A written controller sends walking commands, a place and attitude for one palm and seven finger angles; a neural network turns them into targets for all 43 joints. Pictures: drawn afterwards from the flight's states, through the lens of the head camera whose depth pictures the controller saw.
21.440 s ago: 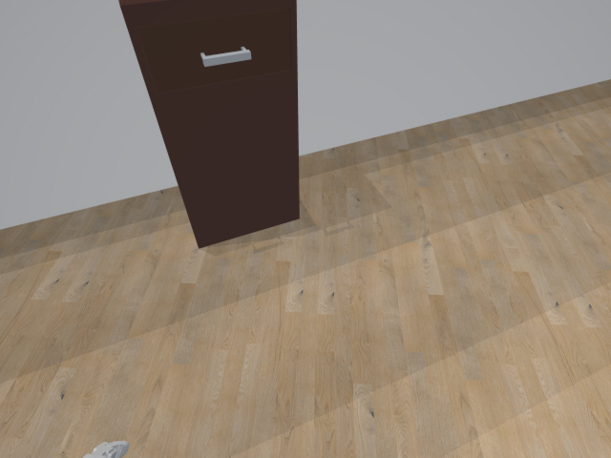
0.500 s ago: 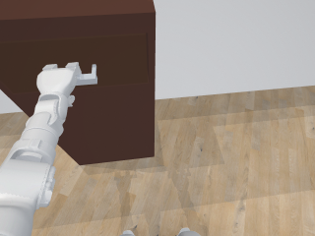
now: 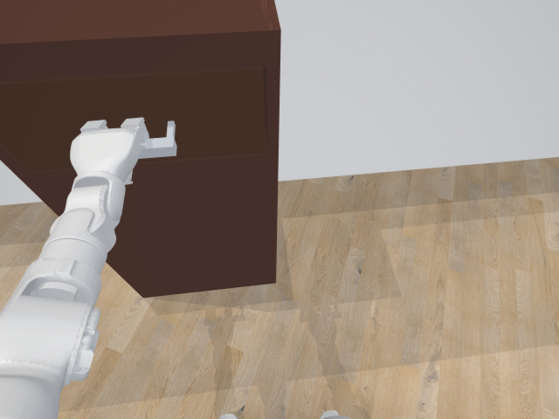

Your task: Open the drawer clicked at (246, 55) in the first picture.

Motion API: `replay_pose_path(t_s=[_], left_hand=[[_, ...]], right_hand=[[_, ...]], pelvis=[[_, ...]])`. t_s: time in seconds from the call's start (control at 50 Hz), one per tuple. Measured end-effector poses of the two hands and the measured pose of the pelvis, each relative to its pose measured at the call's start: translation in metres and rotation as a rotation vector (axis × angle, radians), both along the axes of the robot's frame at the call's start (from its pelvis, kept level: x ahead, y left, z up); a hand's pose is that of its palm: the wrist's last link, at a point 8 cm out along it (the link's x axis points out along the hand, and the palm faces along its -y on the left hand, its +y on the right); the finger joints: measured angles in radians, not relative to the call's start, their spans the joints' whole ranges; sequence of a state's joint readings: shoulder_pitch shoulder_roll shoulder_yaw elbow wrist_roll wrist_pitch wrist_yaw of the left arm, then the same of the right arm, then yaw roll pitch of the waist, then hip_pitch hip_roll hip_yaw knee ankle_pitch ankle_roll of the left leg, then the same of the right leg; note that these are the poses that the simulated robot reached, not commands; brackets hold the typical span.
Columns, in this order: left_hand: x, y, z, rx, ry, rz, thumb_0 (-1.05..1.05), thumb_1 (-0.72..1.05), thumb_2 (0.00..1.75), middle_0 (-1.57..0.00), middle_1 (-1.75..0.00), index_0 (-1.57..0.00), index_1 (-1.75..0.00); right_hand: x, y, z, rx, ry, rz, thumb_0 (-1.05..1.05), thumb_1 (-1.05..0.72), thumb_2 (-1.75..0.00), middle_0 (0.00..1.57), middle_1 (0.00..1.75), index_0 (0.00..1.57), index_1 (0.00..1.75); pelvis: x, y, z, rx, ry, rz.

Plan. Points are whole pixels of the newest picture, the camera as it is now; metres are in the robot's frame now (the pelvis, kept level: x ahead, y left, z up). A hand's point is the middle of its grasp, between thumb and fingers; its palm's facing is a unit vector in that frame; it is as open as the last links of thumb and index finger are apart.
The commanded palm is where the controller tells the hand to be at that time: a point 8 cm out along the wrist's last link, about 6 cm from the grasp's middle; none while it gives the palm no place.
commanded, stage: pull the drawer open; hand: left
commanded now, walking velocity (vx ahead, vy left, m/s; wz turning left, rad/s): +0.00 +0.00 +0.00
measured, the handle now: (131, 140) +0.53 +0.22 +0.06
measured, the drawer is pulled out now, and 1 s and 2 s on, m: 0.00 0.06 0.28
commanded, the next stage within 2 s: none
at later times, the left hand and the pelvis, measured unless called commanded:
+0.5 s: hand (120, 188) +0.45 +0.23 +0.04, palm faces -0.03 -0.01 -1.00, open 5.6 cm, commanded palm +0.43 +0.22 +0.09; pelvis +0.01 +0.00 +0.00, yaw +1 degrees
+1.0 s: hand (118, 212) +0.41 +0.22 +0.04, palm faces +0.02 -0.06 -1.00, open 5.6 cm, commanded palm +0.36 +0.23 +0.09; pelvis +0.01 +0.00 +0.01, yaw -1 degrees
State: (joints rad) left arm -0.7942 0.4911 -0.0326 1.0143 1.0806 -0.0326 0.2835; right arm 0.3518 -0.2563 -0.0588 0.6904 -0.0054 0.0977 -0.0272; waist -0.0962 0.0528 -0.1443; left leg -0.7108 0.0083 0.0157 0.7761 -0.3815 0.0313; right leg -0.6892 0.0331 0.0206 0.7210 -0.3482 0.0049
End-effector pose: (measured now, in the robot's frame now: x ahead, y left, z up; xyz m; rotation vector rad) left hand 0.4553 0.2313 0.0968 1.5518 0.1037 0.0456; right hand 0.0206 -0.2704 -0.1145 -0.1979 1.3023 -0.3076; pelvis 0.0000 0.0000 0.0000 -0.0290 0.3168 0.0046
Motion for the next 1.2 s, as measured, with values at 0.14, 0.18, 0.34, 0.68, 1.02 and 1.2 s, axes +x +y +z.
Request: replay_pose_path(t_s=[0.14, 0.18, 0.34, 0.68, 1.02, 1.2], left_hand=[[-0.006, 0.0, 0.0, -0.018, -0.007, -0.009, 0.01, 0.75, 0.79, -0.32, -1.34, -0.39, -1.35], [-0.011, 0.0, -0.001, -0.023, -0.014, -0.013, 0.01, 0.76, 0.79, -0.32, -1.34, -0.38, -1.35], [-0.028, -0.001, -0.002, -0.018, -0.04, -0.019, 0.01, 0.76, 0.81, -0.31, -1.34, -0.37, -1.35], [-0.025, -0.002, 0.001, 0.01, 0.017, 0.009, 0.0, 0.73, 0.81, -0.36, -1.34, -0.39, -1.35], [-0.076, -0.006, -0.002, -0.038, -0.059, -0.013, 0.02, 0.76, 0.78, -0.3, -1.34, -0.37, -1.33], [-0.122, -0.009, -0.002, -0.057, -0.072, -0.005, 0.03, 0.75, 0.79, -0.29, -1.34, -0.38, -1.32]], right_hand=[[0.012, 0.003, 0.003, 0.013, -0.025, -0.017, 0.0, -0.9, -0.9, 0.2, 0.29, 0.2, 0.3], [0.018, 0.005, 0.003, 0.02, -0.035, -0.016, 0.0, -0.9, -0.9, 0.2, 0.29, 0.2, 0.29], [0.054, 0.01, 0.004, 0.037, -0.083, 0.043, 0.0, -0.9, -0.9, 0.2, 0.29, 0.2, 0.29], [0.048, 0.001, -0.002, 0.026, -0.09, 0.069, 0.0, -0.9, -0.9, 0.2, 0.29, 0.2, 0.3], [0.04, -0.004, 0.007, 0.042, -0.121, -0.003, 0.0, -0.9, -0.9, 0.2, 0.29, 0.2, 0.29], [0.121, 0.011, 0.025, 0.058, -0.332, 0.112, 0.0, -0.9, -0.9, 0.2, 0.29, 0.2, 0.29]], pelvis=[[0.009, 0.003, 0.004, 0.001, -0.012, -0.018], [0.013, 0.004, 0.005, 0.001, -0.017, -0.02], [0.019, 0.005, 0.007, 0.001, -0.04, 0.004], [0.002, -0.007, 0.003, 0.01, -0.042, 0.021], [0.012, -0.004, 0.011, 0.012, -0.082, -0.025], [0.014, -0.001, 0.014, 0.014, -0.131, -0.01]])
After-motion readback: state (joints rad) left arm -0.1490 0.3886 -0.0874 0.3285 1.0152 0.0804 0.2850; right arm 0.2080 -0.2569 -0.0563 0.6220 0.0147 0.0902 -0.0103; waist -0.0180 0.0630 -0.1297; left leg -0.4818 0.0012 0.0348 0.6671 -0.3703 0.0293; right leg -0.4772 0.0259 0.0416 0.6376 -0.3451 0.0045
